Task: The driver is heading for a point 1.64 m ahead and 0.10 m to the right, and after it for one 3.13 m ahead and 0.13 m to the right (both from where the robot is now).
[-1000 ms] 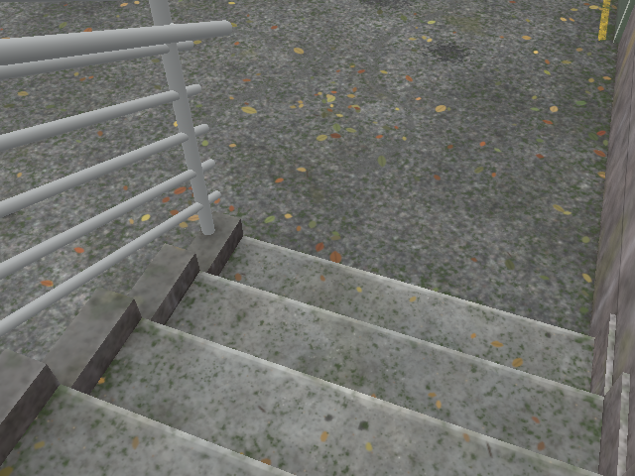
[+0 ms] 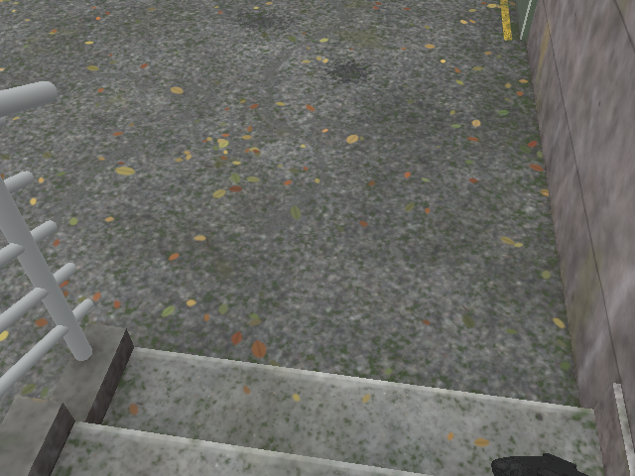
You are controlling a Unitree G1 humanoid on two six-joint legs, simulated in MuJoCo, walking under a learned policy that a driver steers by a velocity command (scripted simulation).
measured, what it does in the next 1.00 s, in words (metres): goes down: right foot, then left foot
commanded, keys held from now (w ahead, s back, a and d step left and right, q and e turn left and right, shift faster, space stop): e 0.20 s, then no key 0.80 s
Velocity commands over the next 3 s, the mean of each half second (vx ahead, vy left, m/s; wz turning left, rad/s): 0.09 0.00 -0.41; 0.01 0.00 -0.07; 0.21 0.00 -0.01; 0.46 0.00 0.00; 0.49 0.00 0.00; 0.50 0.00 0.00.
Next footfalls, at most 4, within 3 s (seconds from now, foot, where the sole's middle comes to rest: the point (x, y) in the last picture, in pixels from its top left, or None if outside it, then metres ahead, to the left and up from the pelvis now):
0.44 right None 0.14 -0.14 -0.81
0.78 left None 0.15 0.08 -0.81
1.78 left None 0.50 0.07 -0.96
2.42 right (450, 442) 0.79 -0.21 -1.11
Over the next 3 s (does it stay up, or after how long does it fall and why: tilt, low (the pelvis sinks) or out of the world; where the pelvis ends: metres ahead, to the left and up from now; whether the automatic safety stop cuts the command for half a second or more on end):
stays up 1.05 -0.08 -0.50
